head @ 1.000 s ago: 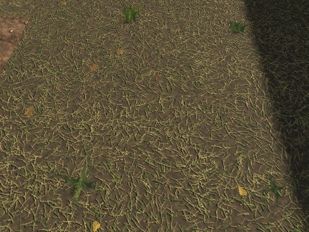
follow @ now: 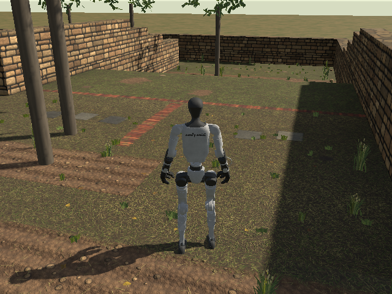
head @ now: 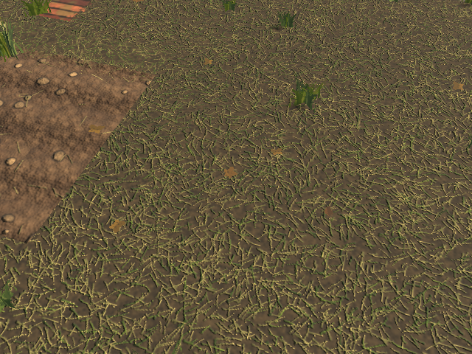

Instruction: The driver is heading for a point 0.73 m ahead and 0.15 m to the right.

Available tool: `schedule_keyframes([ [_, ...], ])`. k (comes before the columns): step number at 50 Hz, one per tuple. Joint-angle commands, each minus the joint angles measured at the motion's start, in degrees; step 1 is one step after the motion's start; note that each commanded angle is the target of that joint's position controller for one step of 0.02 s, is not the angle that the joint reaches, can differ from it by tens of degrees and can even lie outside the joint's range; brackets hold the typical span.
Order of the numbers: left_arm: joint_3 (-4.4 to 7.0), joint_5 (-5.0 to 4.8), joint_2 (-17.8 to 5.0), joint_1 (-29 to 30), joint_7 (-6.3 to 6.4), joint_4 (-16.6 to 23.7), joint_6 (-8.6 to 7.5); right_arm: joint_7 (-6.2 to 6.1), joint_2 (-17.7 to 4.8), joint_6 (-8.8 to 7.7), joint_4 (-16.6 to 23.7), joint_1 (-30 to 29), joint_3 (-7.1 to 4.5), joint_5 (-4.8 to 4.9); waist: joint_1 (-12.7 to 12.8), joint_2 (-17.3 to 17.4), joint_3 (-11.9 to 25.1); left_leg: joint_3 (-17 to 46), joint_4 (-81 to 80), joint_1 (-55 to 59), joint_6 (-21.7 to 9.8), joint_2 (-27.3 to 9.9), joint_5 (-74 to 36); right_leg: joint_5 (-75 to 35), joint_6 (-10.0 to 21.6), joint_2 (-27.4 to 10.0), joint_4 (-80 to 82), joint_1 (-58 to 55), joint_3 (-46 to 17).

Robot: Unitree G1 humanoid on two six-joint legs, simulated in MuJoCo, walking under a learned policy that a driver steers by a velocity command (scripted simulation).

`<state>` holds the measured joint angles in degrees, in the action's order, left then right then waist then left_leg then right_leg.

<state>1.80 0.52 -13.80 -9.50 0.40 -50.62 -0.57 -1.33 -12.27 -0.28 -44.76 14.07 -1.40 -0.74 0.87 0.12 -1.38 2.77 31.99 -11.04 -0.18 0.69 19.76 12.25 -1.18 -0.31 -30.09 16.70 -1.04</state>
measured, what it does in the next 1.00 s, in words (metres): walks ahead: left foot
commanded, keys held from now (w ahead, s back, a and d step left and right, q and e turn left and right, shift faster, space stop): no key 0.04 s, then w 0.80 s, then w+e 0.16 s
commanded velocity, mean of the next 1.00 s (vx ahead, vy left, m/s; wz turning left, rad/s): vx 0.36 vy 0.00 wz -0.02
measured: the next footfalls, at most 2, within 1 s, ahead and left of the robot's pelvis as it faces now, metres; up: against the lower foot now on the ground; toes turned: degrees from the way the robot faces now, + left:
left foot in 0.74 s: +0.45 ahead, +0.12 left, +0.00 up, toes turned +1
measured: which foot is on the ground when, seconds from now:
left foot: down 0.00-0.28, up 0.30-0.72, down 0.74-1.00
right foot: down 0.00-0.76, up 0.78-1.00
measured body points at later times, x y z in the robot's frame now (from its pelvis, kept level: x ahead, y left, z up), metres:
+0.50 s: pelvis +0.13 -0.03 +0.02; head +0.14 -0.05 +0.46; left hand +0.11 +0.23 -0.12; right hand +0.27 -0.30 -0.10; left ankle +0.18 +0.13 -0.66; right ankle +0.06 -0.12 -0.73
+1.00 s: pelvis +0.40 +0.04 +0.01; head +0.41 +0.04 +0.46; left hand +0.52 +0.31 -0.11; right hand +0.44 -0.23 -0.11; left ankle +0.41 +0.12 -0.73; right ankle +0.46 -0.14 -0.65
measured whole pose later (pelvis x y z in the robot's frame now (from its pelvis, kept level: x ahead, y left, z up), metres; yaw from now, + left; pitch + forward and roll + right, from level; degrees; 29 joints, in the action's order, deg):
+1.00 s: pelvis +0.40 +0.04 +0.01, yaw -3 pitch +0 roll +2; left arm 3.5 -1.6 -17.1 -11.8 0.5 -51.7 -3.4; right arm 1.5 -14.1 -6.2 -51.3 16.8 -3.2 -0.8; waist -1.6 -2.9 -1.4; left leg -5.7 15.8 -7.6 -4.4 4.3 8.4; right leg 10.8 1.8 -6.5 -60.9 36.5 -4.5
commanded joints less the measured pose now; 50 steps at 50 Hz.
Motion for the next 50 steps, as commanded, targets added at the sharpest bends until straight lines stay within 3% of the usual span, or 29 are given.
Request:
schedule_keyframes([
  [1, 1.31, -0.22, -5.79, 1.21, 0.53, 1.58, -0.33, -0.16, -6.76, -0.74, 2.22, 1.21, -1.80, 0.14, -0.28, 0.06, 2.54, 3.15, -6.72, -4.04, -1.69, -3.19, -13.05, -11.07, 1.48, -2.16, 2.28, -6.50, -2.34],
  [3, 1.24, -0.26, -5.33, 0.40, 0.72, 0.09, -0.03, -0.16, -6.44, -0.68, 0.93, 2.58, -1.83, 0.24, -0.36, 0.62, 3.77, 2.81, -7.78, -3.22, -1.94, -2.82, -8.51, -6.71, 1.46, -1.31, 1.77, -7.19, -1.30],
  [5, 1.45, -0.73, -5.52, 1.02, 0.81, -0.68, 0.12, -0.25, -8.55, -0.33, 0.22, 3.48, -2.61, 0.79, -1.05, 3.95, 0.59, 6.03, -11.24, -4.37, -4.78, -4.05, 8.86, 8.87, 1.50, 2.08, -2.59, -2.36, 2.33],
  [7, 1.52, -1.41, -5.60, 4.47, 0.54, 0.76, -1.13, -0.36, -10.99, -0.76, 0.05, 5.43, -3.31, 1.34, -2.84, 8.77, -4.97, 17.29, -18.26, -2.95, -9.86, -11.63, 22.99, 12.98, 2.07, 2.82, -9.33, 8.16, 4.25],
  [8, 1.49, -1.85, -5.49, 6.02, 0.22, 1.56, -2.17, -0.47, -11.95, -1.33, -0.34, 5.79, -3.63, 1.65, -3.18, 9.97, -7.60, 22.33, -20.24, -2.57, -12.11, -15.20, 23.69, 12.19, 3.17, 1.23, -11.44, 11.42, 2.88],
  [10, 1.56, -2.28, -5.45, 5.72, -0.75, 1.58, -4.22, -0.54, -11.43, -2.53, -0.81, 5.07, -3.60, 1.77, -2.21, 10.12, -8.72, 23.24, -19.45, 0.33, -13.13, -17.15, 14.56, 12.88, 5.32, -1.27, -10.54, 13.79, 0.98],
  [12, 1.95, -2.48, -5.54, -0.91, -1.70, -1.55, -5.37, -0.17, -10.89, -2.54, -0.27, 1.23, -3.49, 2.27, 1.79, 8.30, -5.42, 15.74, -15.77, -2.90, -9.93, -13.25, 5.50, 6.31, 6.41, -0.04, 0.64, 0.40, 2.96],
  [13, 2.74, -2.04, -6.84, -6.47, -1.79, -4.35, -5.33, -0.04, -10.13, -2.55, 0.22, -0.33, -3.32, 2.05, 3.88, 6.82, -2.61, 11.31, -11.55, -7.50, -7.86, -9.96, -0.12, 1.34, 6.04, 0.86, 1.55, -9.99, 2.29],
  [14, 4.03, -1.82, -10.85, -12.48, -1.61, -5.87, -5.34, -0.10, -7.52, -2.94, 1.88, -3.02, -2.53, 1.89, 6.25, -1.39, -0.93, 3.13, 1.75, -13.92, -3.96, -3.65, -6.16, 7.23, 9.01, -5.59, 7.77, -16.94, -9.63],
  [15, 5.47, -1.78, -16.62, -18.67, -1.92, -6.97, -5.34, -0.45, -5.96, -3.92, 3.77, -2.66, -2.27, 1.74, 7.41, -16.35, 2.30, -2.87, 20.49, -25.16, 0.07, 3.02, 2.39, 9.54, 16.63, -17.04, 16.16, -26.93, -32.12],
  [16, 3.90, -1.05, -12.38, -17.10, -1.95, -6.35, -5.60, -0.43, -8.50, -4.77, 3.77, -2.45, -2.93, 2.56, 6.31, -12.69, 1.82, 2.64, 31.52, -32.15, -0.11, 1.88, 12.62, 9.16, 19.00, -20.99, 18.54, -27.89, -39.17],
  [17, 3.03, -1.01, -9.69, -13.59, -1.83, -5.28, -5.87, 0.06, -8.92, -5.37, 3.05, -1.18, -3.14, 3.30, 4.15, -8.42, -0.94, 4.26, 35.70, -34.82, -1.52, -1.18, 9.07, 7.48, 17.49, -19.92, 17.55, -26.32, -33.39],
  [19, 2.25, -1.06, -7.90, -9.86, -1.81, -3.88, -5.83, 0.57, -8.40, -5.79, 2.51, -2.34, -3.25, 2.78, 2.55, -4.20, -2.75, 2.40, 33.48, -36.44, -2.94, -5.34, -0.49, 3.36, 14.20, -16.53, 18.82, -23.45, -23.63],
  [21, 1.36, -0.76, -6.14, -10.50, -1.67, -4.23, -5.23, 1.26, -7.52, -5.41, 2.62, -3.27, -3.45, 1.90, 1.98, -5.34, -1.99, 0.37, 29.11, -32.44, -2.30, -6.82, -5.79, -5.19, 12.21, -13.08, 20.35, -20.55, -15.83],
  [24, 1.48, -0.72, -8.20, -12.42, -0.75, -4.78, -4.54, 1.75, -5.40, -4.72, 3.97, -7.20, -2.79, 1.60, 2.44, -4.27, -2.64, -2.38, 20.53, -31.82, 0.13, -6.50, -10.20, -13.65, 12.68, -11.67, 22.07, -18.33, -10.03],
  [27, 1.68, -0.70, -9.97, -12.82, 0.04, -4.67, -4.20, 2.13, -4.05, -4.86, 5.95, -13.50, -1.82, 1.86, 3.67, -4.61, -4.03, -3.78, 8.21, -27.28, 1.05, -5.21, -17.91, -13.41, 11.94, -10.38, 23.75, -13.90, -5.95],
  [30, 1.82, -1.37, -10.33, -15.33, 0.18, -5.59, -4.18, 2.78, -4.90, -4.98, 7.23, -17.71, -1.66, 2.30, 4.48, -5.05, -5.65, -4.19, 2.13, -23.55, 0.59, -3.98, -22.44, -11.73, 11.97, -11.67, 24.78, -12.96, -4.95],
  [33, 2.20, -1.86, -10.44, -15.61, 0.24, -6.16, -3.86, 3.48, -6.45, -5.24, 8.27, -19.32, -1.92, 2.38, 3.01, -4.93, -6.13, -2.90, -1.24, -23.17, -1.81, -3.87, -21.05, -15.87, 10.84, -14.23, 22.53, -17.92, -4.43],
  [35, 2.72, -1.66, -11.62, -14.54, 0.26, -5.80, -3.43, 3.59, -8.59, -5.38, 7.53, -15.76, -2.81, 2.15, 0.03, -5.89, -2.65, -4.18, -1.79, -16.62, -3.77, -1.86, -17.74, -30.59, 9.62, -14.59, 16.55, -20.72, -3.27],
  [37, 2.45, -0.98, -10.93, -13.65, 0.35, -5.16, -2.59, 2.83, -12.36, -5.02, 2.78, 0.21, -5.07, 2.15, -8.07, -5.63, 7.58, -5.82, -1.59, 5.04, -6.89, 0.35, -16.04, -42.72, 6.94, -10.53, -2.88, -15.76, 0.09],
  [38, 1.34, 0.41, -8.12, -14.98, 0.42, -3.59, -2.53, 2.10, -16.43, -4.62, 0.71, 10.42, -6.07, 1.49, -10.49, 2.79, 16.18, 8.52, -0.40, 22.93, -10.44, -11.57, -12.49, -23.11, 5.31, -6.68, -22.29, -2.16, 2.03],
  [39, -0.77, -0.68, 0.06, -22.73, -0.22, -3.67, -3.77, 2.94, -18.60, -4.71, -0.56, 11.44, -5.98, 1.08, -5.15, 18.86, 24.23, 38.18, -11.74, 35.81, -19.07, -23.05, 5.62, 18.95, 2.91, 4.12, -40.07, 16.05, -1.86],
  [40, 0.92, -2.31, -7.40, -17.31, -0.63, -3.52, -5.11, 3.07, -12.57, -4.95, -0.18, 9.06, -4.42, 1.47, -6.95, 11.60, 17.90, 40.01, -17.14, 30.52, -16.27, -21.29, 12.24, 19.61, 4.02, 1.04, -45.88, 22.13, -7.24],
  [41, 1.84, -3.47, -10.33, -11.09, -0.78, -1.23, -5.94, 2.99, -10.83, -5.24, 0.29, 3.82, -3.74, 1.57, -5.85, 8.42, 8.97, 31.01, -18.06, 22.11, -13.82, -19.69, 8.54, 13.92, 5.06, -1.79, -45.79, 25.14, -5.40],
  [42, 1.76, -3.06, -9.66, -8.55, -0.36, -0.73, -6.26, 3.09, -10.24, -5.50, 0.86, -0.39, -3.44, 1.22, -3.97, 3.04, 5.33, 24.14, -19.25, 13.87, -12.98, -17.66, -0.12, 8.27, 4.97, -4.71, -43.26, 22.65, -4.21],
  [43, 2.04, -2.26, -8.83, -8.30, -0.11, -0.91, -5.97, 3.23, -8.82, -5.83, 0.96, -2.96, -3.17, 0.64, -2.15, 2.17, 3.18, 18.09, -20.52, 8.02, -12.39, -15.69, -6.63, 4.84, 4.61, -6.64, -40.26, 20.21, -4.15],
  [45, 2.00, -2.25, -6.48, -11.08, -0.08, -1.75, -4.28, 3.33, -7.05, -6.58, 0.06, -4.36, -2.81, 0.12, 0.37, 4.34, 3.17, 11.39, -23.54, 2.55, -11.86, -13.58, -10.80, 2.19, 4.10, -8.59, -37.45, 14.94, -4.77],
  [48, 2.13, -2.27, -5.51, -8.29, 0.21, -0.40, -2.49, 2.75, -8.40, -7.33, -2.17, -2.47, -3.16, -0.02, 0.58, 3.46, -0.13, 5.08, -26.62, -0.60, -12.36, -13.62, -13.99, -1.48, 2.90, -8.64, -33.38, 18.63, -5.75],
  [50, 2.36, -1.94, -5.73, -4.98, 0.21, 0.99, -2.41, 2.05, -9.31, -7.26, -3.30, -0.82, -3.39, -0.30, -0.25, 2.51, -1.57, 2.18, -27.31, 0.95, -12.14, -13.69, -16.05, -7.25, 2.23, -7.83, -28.21, 23.05, -7.35],
])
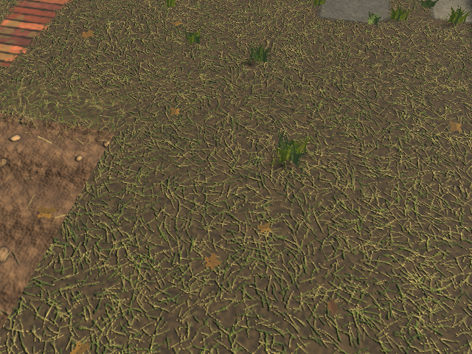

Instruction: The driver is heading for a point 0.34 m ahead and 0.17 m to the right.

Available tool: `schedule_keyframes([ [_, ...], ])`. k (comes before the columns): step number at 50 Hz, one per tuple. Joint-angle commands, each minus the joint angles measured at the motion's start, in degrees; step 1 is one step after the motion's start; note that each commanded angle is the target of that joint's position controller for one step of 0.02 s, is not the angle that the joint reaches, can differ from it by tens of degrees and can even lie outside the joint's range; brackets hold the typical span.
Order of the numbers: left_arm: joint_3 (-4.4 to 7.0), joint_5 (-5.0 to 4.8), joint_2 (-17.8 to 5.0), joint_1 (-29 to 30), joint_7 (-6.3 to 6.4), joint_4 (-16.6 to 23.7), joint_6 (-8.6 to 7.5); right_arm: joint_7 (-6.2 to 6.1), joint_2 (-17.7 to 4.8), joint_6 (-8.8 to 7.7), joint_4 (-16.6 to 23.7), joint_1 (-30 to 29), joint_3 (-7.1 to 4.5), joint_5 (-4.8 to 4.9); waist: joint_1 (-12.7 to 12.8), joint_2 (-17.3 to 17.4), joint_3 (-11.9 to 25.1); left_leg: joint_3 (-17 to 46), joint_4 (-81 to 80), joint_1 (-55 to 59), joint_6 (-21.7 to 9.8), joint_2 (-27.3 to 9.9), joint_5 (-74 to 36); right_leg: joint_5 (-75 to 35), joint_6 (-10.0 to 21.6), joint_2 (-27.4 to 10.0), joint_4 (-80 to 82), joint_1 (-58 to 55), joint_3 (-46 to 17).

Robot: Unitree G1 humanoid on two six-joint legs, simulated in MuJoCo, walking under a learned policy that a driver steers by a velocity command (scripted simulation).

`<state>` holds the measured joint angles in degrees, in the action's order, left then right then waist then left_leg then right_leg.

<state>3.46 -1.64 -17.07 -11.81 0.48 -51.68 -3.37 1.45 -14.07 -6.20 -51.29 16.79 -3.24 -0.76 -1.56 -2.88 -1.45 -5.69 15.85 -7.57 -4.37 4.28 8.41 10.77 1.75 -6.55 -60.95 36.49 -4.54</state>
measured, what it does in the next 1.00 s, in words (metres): walks ahead: right foot, then left foot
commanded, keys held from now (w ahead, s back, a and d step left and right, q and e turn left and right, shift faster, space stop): w+e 0.26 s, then no key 0.74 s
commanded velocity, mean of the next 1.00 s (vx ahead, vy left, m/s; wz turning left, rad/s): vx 0.24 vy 0.00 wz -0.22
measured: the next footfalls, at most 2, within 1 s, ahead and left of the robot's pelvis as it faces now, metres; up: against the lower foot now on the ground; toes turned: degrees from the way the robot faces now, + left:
right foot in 0.32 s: +0.35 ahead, -0.16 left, +0.00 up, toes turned -13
left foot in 0.74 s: +0.48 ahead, +0.05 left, +0.00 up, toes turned -13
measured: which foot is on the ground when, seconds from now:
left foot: down 0.00-0.30, up 0.32-0.72, down 0.74-1.00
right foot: up 0.00-0.30, down 0.32-1.00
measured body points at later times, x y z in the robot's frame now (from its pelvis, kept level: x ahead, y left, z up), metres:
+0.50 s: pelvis +0.27 -0.07 -0.01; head +0.31 -0.09 +0.44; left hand +0.45 +0.16 -0.12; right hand +0.31 -0.37 -0.14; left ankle +0.26 +0.09 -0.66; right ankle +0.31 -0.15 -0.75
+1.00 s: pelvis +0.38 -0.05 -0.01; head +0.40 -0.05 +0.44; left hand +0.52 +0.18 -0.15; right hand +0.45 -0.33 -0.13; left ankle +0.44 +0.05 -0.75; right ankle +0.31 -0.15 -0.75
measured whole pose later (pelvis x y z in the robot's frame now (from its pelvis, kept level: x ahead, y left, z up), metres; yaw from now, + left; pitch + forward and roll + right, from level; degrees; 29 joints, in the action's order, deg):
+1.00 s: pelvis +0.38 -0.05 -0.01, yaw -13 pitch +0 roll +0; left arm 1.8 0.4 -13.9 -10.9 1.2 -54.2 0.8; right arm -0.7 -13.3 -1.7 -54.5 6.2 -2.2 -0.1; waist 0.4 -0.5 -1.3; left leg 0.0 29.7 -17.6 0.1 -0.8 12.4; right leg 19.4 1.0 1.4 -27.7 8.6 0.0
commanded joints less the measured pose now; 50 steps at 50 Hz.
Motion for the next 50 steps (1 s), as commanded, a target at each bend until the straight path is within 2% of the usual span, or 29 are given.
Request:
schedule_keyframes([
  [1, 0.80, 0.38, -2.50, -1.63, -0.07, 2.50, 0.17, -1.00, -7.72, -1.26, 2.92, -3.14, -1.53, -0.28, 1.94, 5.34, -1.63, 8.80, -11.28, -1.67, -7.50, -16.98, -5.96, -9.21, -0.88, -0.97, 5.77, 4.03, -3.96],
  [3, 0.72, 0.61, -2.24, 1.11, -0.71, 3.51, -0.31, -1.46, -8.16, -1.13, 2.69, -3.36, -1.39, -0.15, 1.26, 5.16, -1.95, 4.54, -11.45, -1.14, -6.12, -15.80, -8.30, -15.54, -0.97, -0.03, 12.76, 2.88, -2.13],
  [6, -0.17, 0.83, -0.63, 7.32, -1.72, 6.07, -0.58, -2.09, -9.06, -0.66, 1.40, -0.67, -1.40, 0.26, -1.35, 4.12, -3.49, 0.67, -11.81, 1.68, -5.15, -16.23, -9.97, -19.55, -0.73, 0.50, 20.25, 2.22, 1.85],
  [10, -0.75, 0.61, -0.17, 13.23, -3.32, 10.44, -0.63, -2.28, -9.92, 1.32, -0.51, 3.30, -1.72, 0.88, -3.30, 3.72, -4.73, -1.61, -7.00, 13.03, -4.73, -19.33, -17.37, -13.39, 0.87, 1.36, 25.28, 7.21, 4.53],
  [11, -0.67, 0.53, -0.44, 13.71, -3.82, 11.45, -0.63, -2.37, -10.38, 1.93, -0.53, 3.26, -1.88, 1.05, -2.94, 4.18, -4.51, -2.14, -4.89, 15.06, -4.34, -20.02, -21.84, -10.31, 1.55, 1.95, 25.93, 7.11, 5.62],
  [13, 0.10, 0.42, -2.10, 11.57, -4.49, 12.54, -0.47, -2.85, -12.06, 2.93, 0.33, 1.66, -2.32, 1.19, -0.58, 6.55, -1.47, -4.02, 2.17, 16.66, -3.01, -20.30, -41.23, -4.16, 3.51, 5.19, 26.13, 0.88, 9.33],
  [14, 0.97, 0.71, -3.56, 7.18, -4.54, 12.00, -0.37, -3.21, -12.47, 3.57, 0.63, 1.18, -2.38, 1.07, 2.07, 7.80, 1.23, -4.47, 9.62, 15.89, -2.26, -19.76, -52.23, -1.59, 4.63, 7.72, 26.09, -5.70, 10.78],
  [15, 2.53, 0.84, -6.24, -1.55, -4.19, 10.06, -0.52, -3.52, -12.21, 4.12, 0.94, 0.51, -2.14, 1.05, 6.74, 7.28, 5.81, -5.39, 21.11, 12.42, -0.59, -17.72, -54.77, -5.73, 6.33, 10.22, 29.98, -17.61, 10.88],
  [16, 4.16, 1.30, -10.52, -9.64, -3.07, 8.51, -0.37, -3.68, -11.69, 3.65, 2.16, 0.69, -1.61, 0.75, 10.28, 3.17, 11.57, -5.36, 36.75, -0.13, 2.15, -14.93, -40.02, -18.49, 9.24, 5.01, 31.52, -35.43, 2.12],
  [17, 4.69, 1.97, -16.32, -9.47, -2.18, 8.73, -0.25, -1.99, -2.42, 1.90, 3.87, 9.11, 1.50, -1.26, 3.24, -12.27, 20.28, -2.86, 60.47, -26.86, 6.53, -3.08, 22.89, -35.94, 22.06, -14.14, 29.73, -60.08, -27.07],
  [18, 3.46, 2.07, -11.15, -13.58, -1.86, 9.01, -0.03, -1.04, -8.25, 0.00, 1.48, 6.87, 0.41, 0.80, 8.06, -3.52, 30.73, 10.63, 67.71, -28.16, 6.20, -1.74, 29.59, -39.10, 24.85, -17.01, 34.85, -62.42, -35.22],
  [19, 2.65, 2.19, -9.05, -9.75, -1.79, 9.12, -0.01, -0.77, -10.39, -0.50, 3.34, 0.37, -0.47, 3.32, 8.37, -1.93, 22.50, 11.45, 66.49, -31.63, 5.30, -5.50, 25.47, -44.03, 21.28, -14.31, 35.38, -56.51, -23.78],
  [20, 2.18, 1.29, -6.97, -5.10, -1.67, 9.58, -0.15, -1.29, -9.34, -0.58, 4.45, -2.90, -0.06, 3.01, 6.46, 1.72, 14.69, 9.92, 61.06, -32.50, 4.98, -8.33, 21.09, -42.53, 18.00, -11.38, 36.43, -47.33, -16.59],
  [21, 1.51, 1.13, -4.96, -1.32, -1.50, 10.09, -0.11, -1.91, -9.27, -0.08, 4.03, -4.56, -0.41, 1.93, 4.65, 3.81, 9.68, 8.97, 57.05, -30.58, 5.35, -9.75, 18.71, -40.46, 16.05, -9.21, 38.86, -38.59, -12.54],
  [22, 1.08, 1.80, -4.04, 0.68, -1.37, 10.40, -0.11, -2.21, -9.43, 0.93, 3.93, -3.50, -0.76, 1.59, 2.27, 2.90, 7.86, 9.09, 54.86, -25.40, 5.52, -10.73, 16.81, -40.04, 15.30, -7.76, 41.41, -31.32, -9.63],
  [23, 1.10, 2.41, -4.20, 1.94, -1.50, 10.55, -0.18, -2.46, -8.58, 2.00, 3.53, -1.82, -0.79, 1.41, 0.78, 2.18, 7.28, 8.89, 52.80, -21.46, 5.93, -10.62, 15.31, -40.16, 15.16, -6.75, 43.28, -26.67, -7.66],
  [25, 1.19, 2.62, -4.83, 3.33, -1.62, 9.94, -0.86, -3.07, -6.36, 3.33, 2.83, 0.88, -0.45, 0.99, -1.21, 0.97, 6.98, 8.13, 46.25, -18.42, 7.15, -10.25, 12.15, -43.97, 15.10, -5.26, 44.62, -22.37, -3.36],
  [28, 1.20, 2.46, -5.27, 4.14, -0.91, 8.75, -0.44, -3.44, -5.32, 3.86, 3.02, -1.23, -0.06, 0.41, -0.92, -1.08, 8.17, 7.49, 34.49, -16.75, 7.98, -9.83, 4.30, -43.93, 13.16, -3.01, 44.22, -22.69, 1.13],
  [33, 0.65, 2.61, -5.03, 2.38, -0.55, 5.74, 0.87, -3.11, -6.44, 4.31, 3.67, -7.38, -0.32, 0.89, 1.80, -2.15, 7.47, 7.72, 22.70, -13.93, 7.55, -8.82, -2.16, -30.93, 11.31, -3.45, 44.13, -25.12, 0.07],
  [35, 0.30, 2.39, -4.50, 2.75, -0.54, 4.77, 1.22, -2.93, -6.85, 4.24, 3.73, -8.18, -0.57, 0.62, 1.51, -2.50, 6.27, 7.71, 18.31, -12.20, 6.49, -8.30, -0.70, -25.36, 10.57, -4.02, 42.46, -25.33, -1.62],
  [36, 0.01, 1.96, -3.97, 3.57, -0.45, 4.48, 1.37, -2.80, -6.71, 4.02, 3.26, -7.20, -0.64, 0.30, 0.28, -2.09, 6.00, 7.16, 13.57, -9.21, 5.57, -7.78, -3.32, -21.66, 9.31, -3.28, 40.63, -24.69, -1.72],
  [37, -0.37, 1.65, -3.02, 2.29, -0.42, 3.78, 1.36, -2.73, -7.30, 3.75, 2.88, -6.56, -0.77, -0.28, -0.27, -0.66, 5.73, 7.84, 7.77, -5.26, 4.43, -8.16, -11.01, -16.31, 6.80, -1.30, 38.84, -23.92, -1.68],
  [38, -0.85, 2.51, -1.66, 0.08, -0.33, 3.50, 1.07, -2.99, -9.80, 3.51, 2.85, -6.22, -1.20, -0.73, 1.06, 2.88, 6.82, 12.17, 7.40, -0.52, 3.10, -12.42, -24.57, -9.45, 3.94, 1.78, 35.93, -22.59, -0.60],
  [39, -0.62, 3.18, -1.43, -6.61, -0.39, 2.15, 0.79, -3.33, -12.74, 3.81, 2.89, -8.05, -1.72, -0.46, 5.98, 9.99, 7.95, 15.06, 10.49, 3.95, -0.78, -16.11, -29.93, 2.33, 1.68, 5.92, 35.02, -18.86, 1.57],
  [40, -1.04, 3.11, -0.58, -5.92, 0.01, 1.57, 1.12, -3.15, -8.60, 4.32, 2.48, -9.42, -0.97, 0.02, 5.17, 12.09, 8.66, 15.37, 9.77, 1.28, -2.73, -15.98, -21.72, 6.28, 0.21, 6.59, 35.81, -20.90, 2.89],
  [41, -0.88, 2.78, -1.93, -2.61, 0.28, 1.85, 1.83, -2.71, -6.56, 4.59, 2.44, -10.68, -0.60, 0.37, 3.87, 10.44, 6.53, 14.40, 8.89, -2.15, -1.49, -13.72, -13.70, 4.94, -0.14, 6.47, 36.88, -22.34, 3.07],
  [42, -0.58, 2.29, -2.88, -0.79, 0.65, 1.72, 2.59, -2.43, -6.36, 4.63, 2.34, -11.28, -0.50, 0.35, 2.99, 8.48, 5.32, 12.76, 8.94, -3.53, -0.02, -11.86, -10.75, 3.36, 0.08, 6.20, 36.66, -22.50, 2.96],
  [44, -0.40, 2.27, -3.37, -0.29, 0.91, 1.37, 3.83, -2.08, -7.04, 4.08, 1.15, -10.58, -0.58, 0.35, 2.49, 7.76, 4.41, 11.22, 9.65, -3.61, 1.15, -10.35, -11.32, 0.11, 0.56, 5.52, 36.91, -22.88, 2.11],
  [50, -0.24, 1.89, -2.95, -0.62, 1.05, -1.16, 3.71, -2.51, -6.74, 4.08, -1.79, -10.66, -0.51, 0.77, 1.79, 4.78, 5.86, 9.94, 12.27, -0.01, 0.41, -9.41, -19.09, -7.38, 0.03, 4.82, 36.25, -24.78, 1.99],
])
